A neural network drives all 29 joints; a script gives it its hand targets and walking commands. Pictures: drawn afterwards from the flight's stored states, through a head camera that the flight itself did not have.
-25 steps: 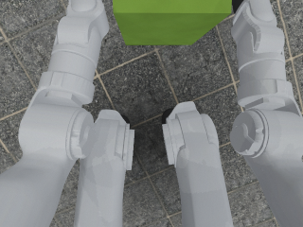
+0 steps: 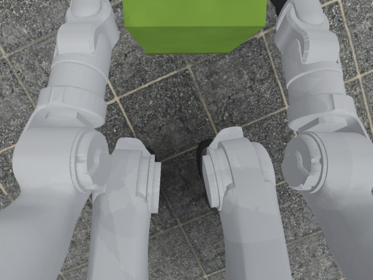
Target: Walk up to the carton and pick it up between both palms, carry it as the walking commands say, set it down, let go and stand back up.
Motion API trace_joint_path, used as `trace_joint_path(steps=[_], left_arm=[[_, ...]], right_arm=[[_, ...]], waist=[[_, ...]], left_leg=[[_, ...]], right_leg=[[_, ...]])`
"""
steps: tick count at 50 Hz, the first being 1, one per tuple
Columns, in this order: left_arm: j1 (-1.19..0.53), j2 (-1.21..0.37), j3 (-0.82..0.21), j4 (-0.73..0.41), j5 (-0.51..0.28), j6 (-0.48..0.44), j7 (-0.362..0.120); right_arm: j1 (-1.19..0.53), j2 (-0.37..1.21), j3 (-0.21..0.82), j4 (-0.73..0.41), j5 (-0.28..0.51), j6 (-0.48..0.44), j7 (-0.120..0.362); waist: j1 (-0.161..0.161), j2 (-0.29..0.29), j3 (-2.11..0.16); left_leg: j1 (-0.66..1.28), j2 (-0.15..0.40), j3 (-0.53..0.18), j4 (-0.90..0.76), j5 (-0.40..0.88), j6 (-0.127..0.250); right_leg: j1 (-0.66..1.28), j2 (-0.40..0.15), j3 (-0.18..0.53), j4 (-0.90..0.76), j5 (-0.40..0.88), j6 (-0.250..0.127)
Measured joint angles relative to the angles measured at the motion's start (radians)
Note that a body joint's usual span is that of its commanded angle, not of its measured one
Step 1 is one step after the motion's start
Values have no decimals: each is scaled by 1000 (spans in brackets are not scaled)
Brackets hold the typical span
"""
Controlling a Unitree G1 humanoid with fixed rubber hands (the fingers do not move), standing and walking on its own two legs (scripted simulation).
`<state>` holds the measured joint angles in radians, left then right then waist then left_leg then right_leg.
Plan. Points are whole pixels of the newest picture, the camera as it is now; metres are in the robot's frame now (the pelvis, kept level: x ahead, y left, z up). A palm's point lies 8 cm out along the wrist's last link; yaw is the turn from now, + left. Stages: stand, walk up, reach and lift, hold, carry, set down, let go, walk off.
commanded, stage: set down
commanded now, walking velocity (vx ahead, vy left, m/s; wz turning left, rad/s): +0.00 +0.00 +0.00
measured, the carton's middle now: out of the picture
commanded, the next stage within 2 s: none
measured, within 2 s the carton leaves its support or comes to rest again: neither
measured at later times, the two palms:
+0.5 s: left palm out of the picture +0.56 +0.09 -0.15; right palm out of the picture +0.53 -0.21 -0.15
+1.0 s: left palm out of the picture +0.56 +0.09 -0.15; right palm out of the picture +0.53 -0.21 -0.15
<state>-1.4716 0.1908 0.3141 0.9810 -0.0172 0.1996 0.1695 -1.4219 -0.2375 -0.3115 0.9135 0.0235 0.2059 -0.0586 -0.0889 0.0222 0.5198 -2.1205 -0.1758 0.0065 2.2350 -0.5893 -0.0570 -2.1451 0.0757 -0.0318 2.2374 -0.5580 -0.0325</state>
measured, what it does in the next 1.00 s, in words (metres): stands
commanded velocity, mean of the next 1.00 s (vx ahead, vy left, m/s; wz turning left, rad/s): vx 0.00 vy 0.00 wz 0.00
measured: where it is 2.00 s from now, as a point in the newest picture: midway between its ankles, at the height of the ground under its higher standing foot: (178, 191)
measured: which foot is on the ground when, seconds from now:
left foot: down 0.00-1.00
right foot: down 0.00-1.00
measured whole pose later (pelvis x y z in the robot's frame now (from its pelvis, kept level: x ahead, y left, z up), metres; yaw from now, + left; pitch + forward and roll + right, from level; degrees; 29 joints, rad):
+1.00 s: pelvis +0.02 +0.00 -0.01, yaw +0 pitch +33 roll +1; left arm -1.40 0.14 0.43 1.01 0.08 0.14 0.07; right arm -1.35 -0.21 -0.39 0.94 -0.08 0.17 0.02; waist -0.08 0.04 0.36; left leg -2.22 -0.15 0.03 2.26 -0.62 -0.03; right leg -2.24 0.05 -0.04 2.26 -0.59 -0.04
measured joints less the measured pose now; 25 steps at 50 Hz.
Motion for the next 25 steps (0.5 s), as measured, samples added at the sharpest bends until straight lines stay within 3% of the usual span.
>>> trace_joint_path(steps=[6, 15, 25], left_arm=[[13, -19, 10, 24, 3, -15, -3], [73, -56, 22, 14, 21, -30, -6], [101, -74, 33, 6, 47, -40, -4]], right_arm=[[22, -5, -10, 10, -10, -5, 5], [56, -15, -30, 58, -33, -8, 57], [88, -2, -61, 42, -58, -23, 80]], waist=[[4, 22, -35], [10, 24, -145], [5, 33, -190]], left_leg=[[-26, 6, 13, 21, -4, 24], [-81, 19, 29, 24, -24, 56], [-103, 18, 40, 21, -29, 58]], right_leg=[[-13, -4, 6, 14, -14, 19], [-62, -3, 17, 10, -37, 38], [-86, -13, 25, 18, -47, 33]])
